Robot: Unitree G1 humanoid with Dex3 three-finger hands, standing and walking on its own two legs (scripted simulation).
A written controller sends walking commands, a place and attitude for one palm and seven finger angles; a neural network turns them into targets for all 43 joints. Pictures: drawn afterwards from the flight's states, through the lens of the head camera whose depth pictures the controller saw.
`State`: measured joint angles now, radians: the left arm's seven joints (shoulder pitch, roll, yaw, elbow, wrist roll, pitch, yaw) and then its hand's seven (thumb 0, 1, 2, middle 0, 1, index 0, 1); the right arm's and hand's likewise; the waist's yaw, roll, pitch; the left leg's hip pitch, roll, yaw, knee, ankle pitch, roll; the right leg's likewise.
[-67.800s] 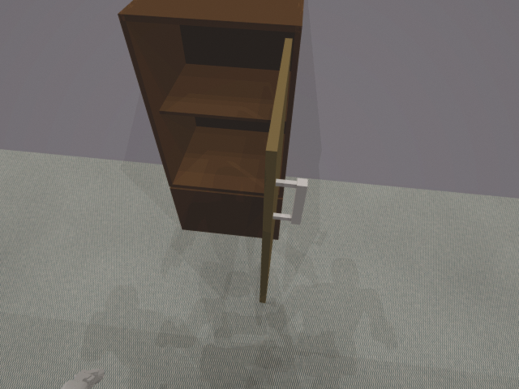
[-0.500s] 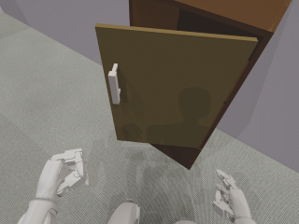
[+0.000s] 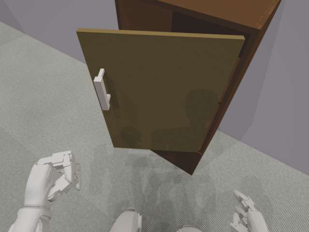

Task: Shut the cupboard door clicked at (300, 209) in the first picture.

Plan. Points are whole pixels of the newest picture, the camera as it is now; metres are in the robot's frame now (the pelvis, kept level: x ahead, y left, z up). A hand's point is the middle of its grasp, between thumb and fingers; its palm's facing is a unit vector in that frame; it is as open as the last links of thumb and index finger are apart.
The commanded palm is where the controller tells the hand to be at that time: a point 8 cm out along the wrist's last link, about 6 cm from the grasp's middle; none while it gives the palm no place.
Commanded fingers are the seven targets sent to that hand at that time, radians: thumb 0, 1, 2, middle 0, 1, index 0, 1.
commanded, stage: raise the hand and make a fist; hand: left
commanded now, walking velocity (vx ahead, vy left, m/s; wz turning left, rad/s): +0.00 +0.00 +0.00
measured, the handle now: (103, 90) +0.50 +0.19 +0.07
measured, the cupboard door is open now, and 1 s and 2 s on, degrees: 30 30 29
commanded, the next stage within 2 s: bring the fist close to the handle in 0.06 s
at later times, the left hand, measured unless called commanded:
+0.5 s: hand (94, 157) +0.28 +0.17 +0.06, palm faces -0.06 -1.00 -0.02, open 3.1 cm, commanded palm +0.27 +0.23 +0.07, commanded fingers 0.00 0.90 0.90 -1.30 -1.50 -1.30 -1.50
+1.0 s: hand (102, 125) +0.36 +0.17 +0.07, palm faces +0.00 -1.00 -0.02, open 3.1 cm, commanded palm +0.34 +0.22 +0.07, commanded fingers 0.00 0.90 0.90 -1.30 -1.50 -1.30 -1.50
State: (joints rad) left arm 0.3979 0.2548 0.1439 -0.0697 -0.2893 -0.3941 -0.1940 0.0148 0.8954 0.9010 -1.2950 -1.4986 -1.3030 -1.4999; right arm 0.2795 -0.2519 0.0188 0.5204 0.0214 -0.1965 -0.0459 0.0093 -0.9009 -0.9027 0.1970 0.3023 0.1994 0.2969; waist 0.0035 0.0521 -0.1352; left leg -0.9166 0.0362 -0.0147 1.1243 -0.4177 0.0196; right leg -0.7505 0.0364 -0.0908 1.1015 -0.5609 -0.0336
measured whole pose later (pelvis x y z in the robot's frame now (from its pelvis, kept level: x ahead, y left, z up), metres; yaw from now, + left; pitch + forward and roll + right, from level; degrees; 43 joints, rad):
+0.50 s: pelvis +0.01 +0.00 +0.00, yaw +0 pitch +14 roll -3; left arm 0.18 0.24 0.10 0.08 -0.27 -0.28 -0.23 0.01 0.90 0.90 -1.29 -1.50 -1.30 -1.50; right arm 0.25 -0.25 0.03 0.53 0.03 -0.16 -0.05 0.01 -0.90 -0.90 0.20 0.30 0.20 0.30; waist 0.00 0.06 -0.13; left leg -0.93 0.03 0.00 1.13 -0.44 0.02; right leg -0.77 0.03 -0.08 1.10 -0.58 -0.03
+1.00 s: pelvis +0.00 +0.01 +0.01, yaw -1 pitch +14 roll -2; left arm -0.21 0.23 0.13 0.43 -0.20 -0.36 -0.11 0.01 0.90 0.90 -1.30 -1.50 -1.30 -1.50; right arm 0.25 -0.25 0.02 0.60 0.02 -0.11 -0.02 0.01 -0.90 -0.90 0.20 0.30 0.20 0.30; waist -0.03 0.04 -0.13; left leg -0.92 0.03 0.02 1.08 -0.40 0.03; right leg -0.78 0.03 -0.06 1.07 -0.54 -0.02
